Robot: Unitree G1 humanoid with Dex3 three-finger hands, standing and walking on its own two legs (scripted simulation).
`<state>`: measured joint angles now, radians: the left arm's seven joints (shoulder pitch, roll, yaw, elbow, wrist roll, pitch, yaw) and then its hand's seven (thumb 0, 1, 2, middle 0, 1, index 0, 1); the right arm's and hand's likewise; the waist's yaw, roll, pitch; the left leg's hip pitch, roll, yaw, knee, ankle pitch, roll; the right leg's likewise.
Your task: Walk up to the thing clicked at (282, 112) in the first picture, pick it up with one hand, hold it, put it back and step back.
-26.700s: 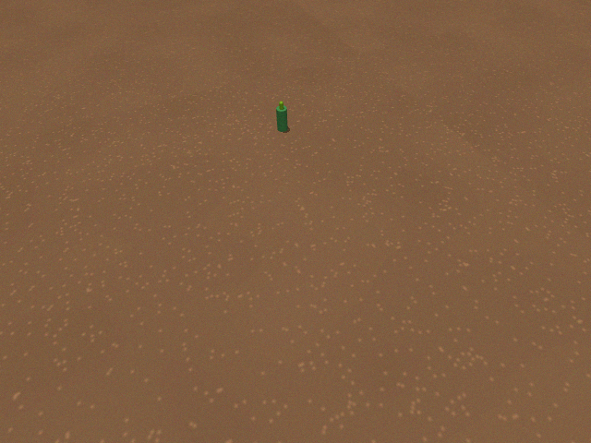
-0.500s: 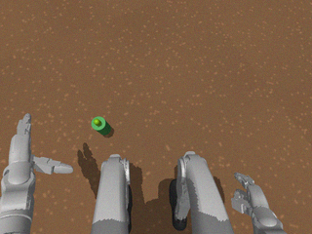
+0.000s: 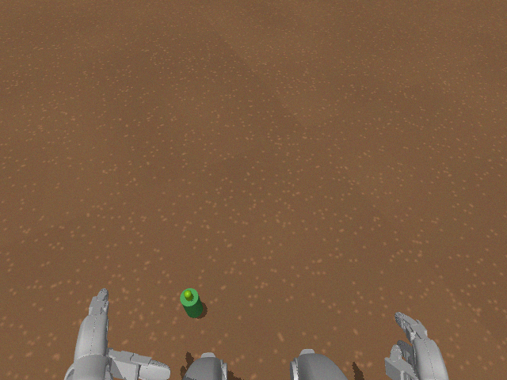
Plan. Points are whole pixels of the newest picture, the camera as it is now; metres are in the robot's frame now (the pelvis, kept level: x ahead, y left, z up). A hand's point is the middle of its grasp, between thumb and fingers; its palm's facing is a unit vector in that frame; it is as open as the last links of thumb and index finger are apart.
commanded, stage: home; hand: left
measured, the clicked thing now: (191, 301) +0.41 +0.20 -0.60
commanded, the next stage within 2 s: stand in 1.86 s
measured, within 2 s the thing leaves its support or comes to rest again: neither
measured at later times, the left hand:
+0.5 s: hand (132, 362) +0.17 +0.18 -0.03, palm faces +0.11 -0.95 -0.29, open 17.4 cm
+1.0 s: hand (140, 368) +0.16 +0.17 -0.02, palm faces +0.11 -0.95 -0.29, open 17.4 cm
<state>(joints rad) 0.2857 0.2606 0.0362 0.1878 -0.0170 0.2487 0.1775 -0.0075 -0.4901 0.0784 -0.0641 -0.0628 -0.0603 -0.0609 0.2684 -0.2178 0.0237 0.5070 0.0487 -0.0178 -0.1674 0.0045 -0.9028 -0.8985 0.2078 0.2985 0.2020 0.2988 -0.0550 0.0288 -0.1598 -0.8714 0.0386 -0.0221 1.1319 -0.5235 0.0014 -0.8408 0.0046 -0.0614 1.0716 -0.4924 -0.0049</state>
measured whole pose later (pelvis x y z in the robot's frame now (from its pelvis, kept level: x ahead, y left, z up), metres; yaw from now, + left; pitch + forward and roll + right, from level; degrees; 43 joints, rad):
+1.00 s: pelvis -0.01 -0.01 +0.03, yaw +1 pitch +7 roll -1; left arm 0.45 0.21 -0.01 0.02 -0.01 0.26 0.13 -0.01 -0.52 0.06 -0.06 -0.06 -0.05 -0.06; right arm 0.28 -0.22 0.03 0.51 0.02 -0.13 -0.19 0.01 -0.90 -0.90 0.21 0.30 0.20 0.30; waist -0.03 0.03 -0.10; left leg -0.61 0.03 -0.02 0.93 -0.43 -0.02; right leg -0.59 0.00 -0.07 0.89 -0.42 -0.02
